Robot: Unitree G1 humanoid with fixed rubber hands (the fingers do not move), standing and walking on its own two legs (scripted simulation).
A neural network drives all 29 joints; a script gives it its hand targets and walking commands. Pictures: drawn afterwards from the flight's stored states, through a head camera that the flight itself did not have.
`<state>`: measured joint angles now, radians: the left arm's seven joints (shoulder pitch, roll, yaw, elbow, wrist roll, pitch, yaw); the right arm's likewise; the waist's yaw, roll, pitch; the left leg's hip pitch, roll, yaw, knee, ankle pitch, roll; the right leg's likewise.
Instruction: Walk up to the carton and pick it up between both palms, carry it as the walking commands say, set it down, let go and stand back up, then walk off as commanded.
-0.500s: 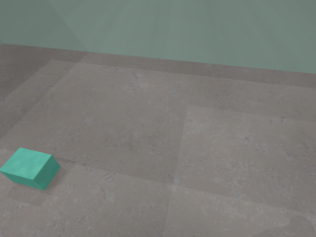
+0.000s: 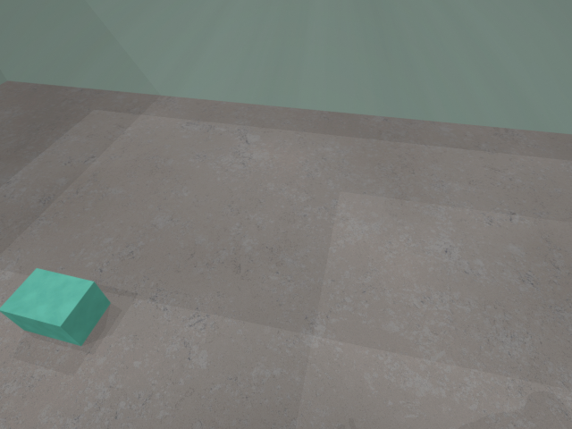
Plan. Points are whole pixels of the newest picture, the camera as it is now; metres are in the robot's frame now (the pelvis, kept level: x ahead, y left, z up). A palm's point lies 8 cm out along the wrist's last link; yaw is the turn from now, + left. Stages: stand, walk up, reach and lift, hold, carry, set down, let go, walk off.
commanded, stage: stand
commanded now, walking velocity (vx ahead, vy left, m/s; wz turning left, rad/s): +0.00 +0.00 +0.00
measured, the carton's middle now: (58, 306) +0.69 +0.95 -0.70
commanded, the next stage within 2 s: walk off in 0.22 s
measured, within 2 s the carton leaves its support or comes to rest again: neither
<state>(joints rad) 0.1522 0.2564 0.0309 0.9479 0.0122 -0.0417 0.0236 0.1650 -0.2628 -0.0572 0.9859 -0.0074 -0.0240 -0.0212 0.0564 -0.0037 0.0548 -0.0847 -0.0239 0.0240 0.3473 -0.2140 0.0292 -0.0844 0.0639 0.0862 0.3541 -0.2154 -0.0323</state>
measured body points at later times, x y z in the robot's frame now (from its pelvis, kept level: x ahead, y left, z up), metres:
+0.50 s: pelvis +0.00 +0.00 +0.00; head +0.01 +0.00 +0.45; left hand +0.09 +0.28 -0.13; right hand +0.11 -0.27 -0.13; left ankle -0.01 +0.10 -0.75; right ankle -0.01 -0.10 -0.75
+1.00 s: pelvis -0.02 +0.12 -0.01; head +0.02 +0.13 +0.44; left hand +0.04 +0.40 -0.15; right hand +0.05 -0.16 -0.14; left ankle -0.03 +0.22 -0.75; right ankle -0.04 -0.05 -0.70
